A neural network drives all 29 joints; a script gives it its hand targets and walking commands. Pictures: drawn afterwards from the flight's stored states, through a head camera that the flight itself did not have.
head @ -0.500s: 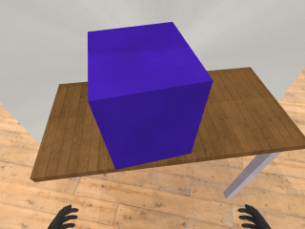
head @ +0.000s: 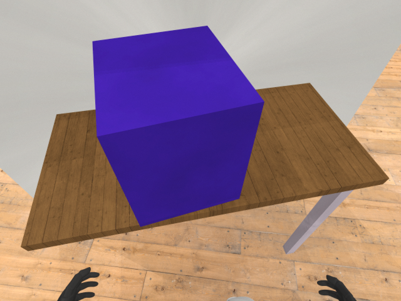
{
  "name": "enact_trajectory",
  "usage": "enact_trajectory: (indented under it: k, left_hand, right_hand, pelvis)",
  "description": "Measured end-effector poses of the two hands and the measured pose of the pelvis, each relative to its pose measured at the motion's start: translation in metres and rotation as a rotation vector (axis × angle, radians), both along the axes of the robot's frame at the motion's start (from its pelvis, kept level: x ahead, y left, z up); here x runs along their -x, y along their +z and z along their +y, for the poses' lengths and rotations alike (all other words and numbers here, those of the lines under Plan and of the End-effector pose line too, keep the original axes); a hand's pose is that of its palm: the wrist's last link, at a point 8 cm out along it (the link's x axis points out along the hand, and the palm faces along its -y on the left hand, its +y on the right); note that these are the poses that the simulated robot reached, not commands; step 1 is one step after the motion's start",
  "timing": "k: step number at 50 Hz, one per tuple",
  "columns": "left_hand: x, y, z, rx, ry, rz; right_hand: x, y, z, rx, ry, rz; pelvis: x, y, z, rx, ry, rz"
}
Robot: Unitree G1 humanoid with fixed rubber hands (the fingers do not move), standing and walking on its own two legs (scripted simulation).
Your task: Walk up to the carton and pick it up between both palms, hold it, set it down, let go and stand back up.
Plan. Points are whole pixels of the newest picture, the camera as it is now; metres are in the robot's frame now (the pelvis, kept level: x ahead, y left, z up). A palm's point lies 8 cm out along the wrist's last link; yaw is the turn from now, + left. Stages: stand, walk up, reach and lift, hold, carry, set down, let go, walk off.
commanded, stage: walk up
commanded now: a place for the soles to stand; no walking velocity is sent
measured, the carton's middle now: (173, 127) +0.44 +0.08 +0.09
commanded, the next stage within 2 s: reach and lift in 0.44 s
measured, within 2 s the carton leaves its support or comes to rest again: neither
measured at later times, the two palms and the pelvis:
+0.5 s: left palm (81, 299) +0.14 +0.25 -0.08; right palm out of the picture +0.09 -0.29 -0.08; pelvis +0.00 -0.01 +0.00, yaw +0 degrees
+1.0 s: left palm (82, 272) +0.18 +0.24 -0.03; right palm (343, 281) +0.16 -0.26 -0.03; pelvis +0.01 -0.01 +0.02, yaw +3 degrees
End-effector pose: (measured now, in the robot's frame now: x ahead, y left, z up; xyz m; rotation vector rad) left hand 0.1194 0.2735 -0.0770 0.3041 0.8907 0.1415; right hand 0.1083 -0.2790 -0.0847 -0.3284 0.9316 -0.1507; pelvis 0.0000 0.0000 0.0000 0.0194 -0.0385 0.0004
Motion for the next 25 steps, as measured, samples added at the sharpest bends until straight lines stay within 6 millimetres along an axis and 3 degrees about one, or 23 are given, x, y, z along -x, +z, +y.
enact_trajectory:
  k: [6, 17, 25]
  left_hand:
    - [-0.005, 0.000, -0.011, 0.021, -0.002, -0.006]
    - [-0.023, 0.001, -0.022, 0.049, -0.042, -0.011]
    - [-0.021, -0.005, -0.023, 0.022, -0.001, 0.048]
  right_hand:
    - [0.002, 0.001, -0.009, -0.007, -0.027, 0.002]
    - [0.024, 0.005, -0.004, -0.012, -0.052, 0.021]
    - [0.019, 0.000, -0.012, -0.013, -0.036, -0.022]
  pelvis:
    - [0.001, 0.001, -0.004, 0.005, -0.016, 0.003]
    - [0.000, 0.007, -0.004, 0.008, -0.032, 0.008]
    - [0.004, 0.004, -0.007, 0.008, -0.007, 0.012]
